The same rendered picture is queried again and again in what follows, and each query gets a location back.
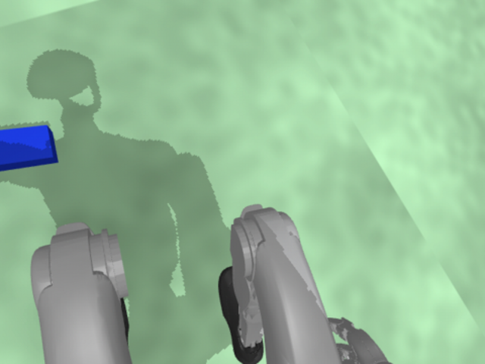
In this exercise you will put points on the right robot foot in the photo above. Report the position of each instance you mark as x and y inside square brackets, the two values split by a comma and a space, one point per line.
[230, 310]

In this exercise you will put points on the small box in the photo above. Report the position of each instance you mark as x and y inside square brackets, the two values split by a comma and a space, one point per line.
[27, 147]

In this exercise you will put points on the right robot hand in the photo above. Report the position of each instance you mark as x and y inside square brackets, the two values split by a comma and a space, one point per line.
[361, 349]

